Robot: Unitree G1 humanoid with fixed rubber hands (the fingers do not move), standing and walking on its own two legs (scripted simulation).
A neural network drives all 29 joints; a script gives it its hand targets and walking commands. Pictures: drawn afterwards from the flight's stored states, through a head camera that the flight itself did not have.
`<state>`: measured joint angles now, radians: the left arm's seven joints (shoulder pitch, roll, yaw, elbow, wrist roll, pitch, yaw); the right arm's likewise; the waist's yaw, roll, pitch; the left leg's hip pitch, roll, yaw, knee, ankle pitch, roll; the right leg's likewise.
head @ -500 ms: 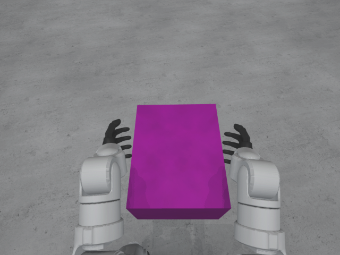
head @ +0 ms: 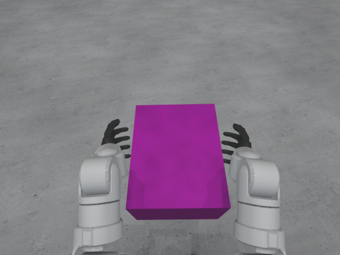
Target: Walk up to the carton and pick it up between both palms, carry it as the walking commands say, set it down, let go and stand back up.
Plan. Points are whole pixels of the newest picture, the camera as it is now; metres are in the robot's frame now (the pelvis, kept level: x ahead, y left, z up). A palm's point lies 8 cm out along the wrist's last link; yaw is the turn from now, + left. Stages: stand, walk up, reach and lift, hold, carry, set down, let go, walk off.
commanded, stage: carry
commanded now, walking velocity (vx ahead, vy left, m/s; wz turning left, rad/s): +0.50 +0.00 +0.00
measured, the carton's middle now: (176, 161) +0.34 -0.01 +0.01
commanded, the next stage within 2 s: none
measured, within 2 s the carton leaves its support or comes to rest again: neither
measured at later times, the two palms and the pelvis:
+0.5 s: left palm (128, 69) +0.65 +0.15 +0.08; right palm (213, 73) +0.63 -0.13 +0.08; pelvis +0.34 +0.02 +0.00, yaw -2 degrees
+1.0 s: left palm (141, 29) +0.91 +0.13 +0.09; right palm (209, 33) +0.91 -0.15 +0.08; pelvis +0.60 -0.01 +0.01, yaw +1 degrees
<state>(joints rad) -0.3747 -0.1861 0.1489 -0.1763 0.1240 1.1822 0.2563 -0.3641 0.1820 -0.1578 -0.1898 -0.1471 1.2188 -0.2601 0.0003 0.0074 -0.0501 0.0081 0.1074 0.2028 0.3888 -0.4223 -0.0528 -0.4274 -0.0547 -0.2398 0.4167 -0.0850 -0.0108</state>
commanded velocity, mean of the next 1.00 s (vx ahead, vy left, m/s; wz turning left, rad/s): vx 0.25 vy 0.00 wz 0.00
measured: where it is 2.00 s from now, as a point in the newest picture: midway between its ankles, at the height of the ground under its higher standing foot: (161, 185)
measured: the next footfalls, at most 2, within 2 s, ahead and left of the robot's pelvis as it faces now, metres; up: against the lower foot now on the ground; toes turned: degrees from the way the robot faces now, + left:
left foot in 0.40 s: +0.42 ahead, +0.12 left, +0.00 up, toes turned +11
right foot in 0.74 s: +0.65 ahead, -0.11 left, +0.00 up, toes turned -12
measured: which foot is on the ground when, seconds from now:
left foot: down 0.00-0.02, up 0.04-0.38, down 0.40-0.78, up 0.80-0.92, down 0.94-1.00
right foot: down 0.00-0.42, up 0.44-0.72, down 0.74-1.00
